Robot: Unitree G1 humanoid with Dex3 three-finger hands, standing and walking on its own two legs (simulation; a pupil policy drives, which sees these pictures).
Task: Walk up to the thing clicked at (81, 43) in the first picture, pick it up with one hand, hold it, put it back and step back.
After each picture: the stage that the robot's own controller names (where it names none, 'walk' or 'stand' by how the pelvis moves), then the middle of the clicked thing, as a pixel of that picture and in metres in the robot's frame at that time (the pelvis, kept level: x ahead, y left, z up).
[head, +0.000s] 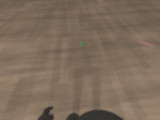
stand; (82, 43) +1.66 +0.24 -0.72
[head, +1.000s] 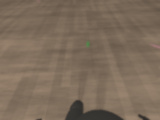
walk; (88, 44) +1.54 +0.19 -0.71
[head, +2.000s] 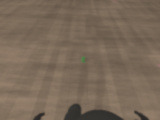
walk; (83, 59) +1.04 +0.18 -0.70
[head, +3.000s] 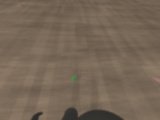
walk; (74, 78) +0.69 +0.20 -0.70
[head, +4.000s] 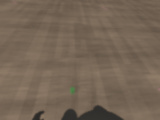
walk; (72, 90) +0.47 +0.16 -0.71
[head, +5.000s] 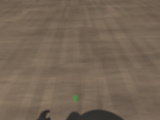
stand; (75, 98) +0.38 +0.18 -0.71
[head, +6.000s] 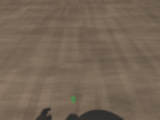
stand; (73, 99) +0.35 +0.20 -0.72
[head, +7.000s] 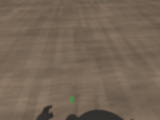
stand; (72, 99) +0.34 +0.21 -0.72
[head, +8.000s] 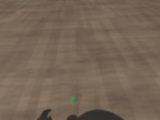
stand; (73, 99) +0.36 +0.21 -0.73
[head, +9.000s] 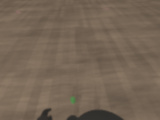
stand; (72, 100) +0.35 +0.21 -0.73
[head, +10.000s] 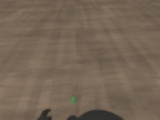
go down; (73, 100) +0.35 +0.20 -0.73
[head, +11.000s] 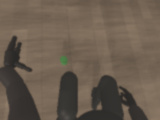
go down; (64, 60) +0.43 +0.22 -0.35
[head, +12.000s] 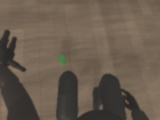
go down; (62, 60) +0.43 +0.23 -0.31
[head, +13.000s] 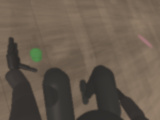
close in; (36, 55) +0.42 +0.27 -0.22
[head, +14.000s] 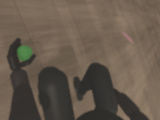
close; (24, 54) +0.42 +0.28 -0.22
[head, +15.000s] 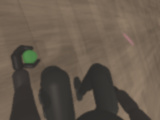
lift; (29, 57) +0.38 +0.26 -0.23
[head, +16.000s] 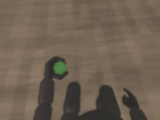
lift; (61, 70) +0.33 +0.20 -0.01
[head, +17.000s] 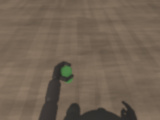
hold; (67, 74) +0.32 +0.17 +0.01
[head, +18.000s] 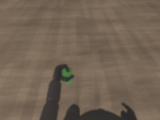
hold; (68, 75) +0.32 +0.17 -0.01
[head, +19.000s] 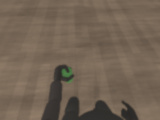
crouch; (67, 75) +0.33 +0.17 -0.05
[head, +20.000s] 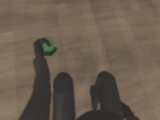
lower; (50, 49) +0.47 +0.24 -0.09
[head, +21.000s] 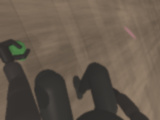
lower; (19, 51) +0.43 +0.29 -0.23
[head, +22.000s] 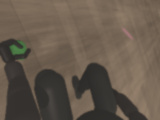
lower; (19, 51) +0.43 +0.29 -0.23
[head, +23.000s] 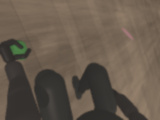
lower; (20, 51) +0.43 +0.29 -0.23
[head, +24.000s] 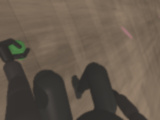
lower; (19, 50) +0.43 +0.29 -0.23
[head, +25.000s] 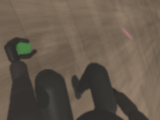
draw back; (24, 50) +0.43 +0.27 -0.24
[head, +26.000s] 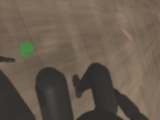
rise; (26, 50) +0.43 +0.26 -0.23
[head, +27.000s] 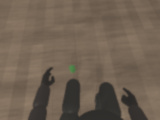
walk; (72, 69) +0.44 +0.19 -0.45
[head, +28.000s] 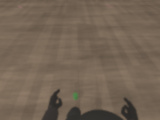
stand; (75, 96) +0.39 +0.15 -0.66
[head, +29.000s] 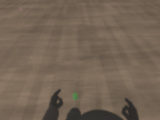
stand; (75, 96) +0.39 +0.17 -0.67
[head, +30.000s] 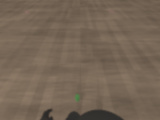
stand; (77, 97) +0.40 +0.15 -0.71
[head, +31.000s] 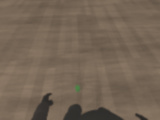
walk; (77, 88) +0.41 +0.14 -0.70
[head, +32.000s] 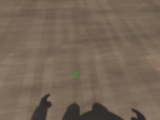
walk; (76, 74) +0.60 +0.16 -0.71
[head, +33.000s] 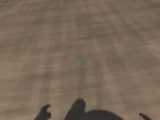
walk; (80, 63) +0.90 +0.25 -0.70
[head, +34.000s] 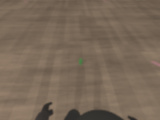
stand; (80, 61) +1.01 +0.18 -0.71
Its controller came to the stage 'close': yes
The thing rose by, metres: 0.71
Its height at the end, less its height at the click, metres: +0.00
